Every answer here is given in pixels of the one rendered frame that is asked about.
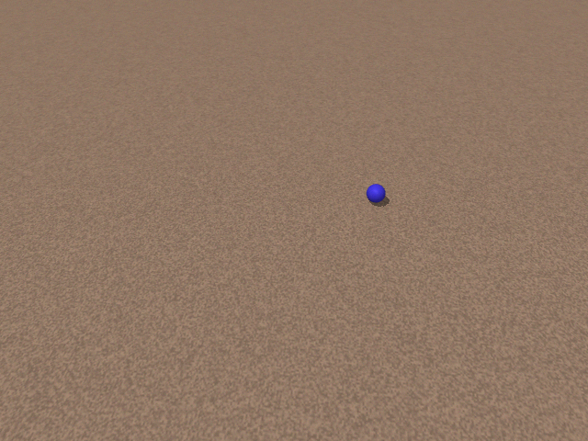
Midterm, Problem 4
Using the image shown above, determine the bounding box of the ball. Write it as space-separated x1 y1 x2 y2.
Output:
367 184 386 203

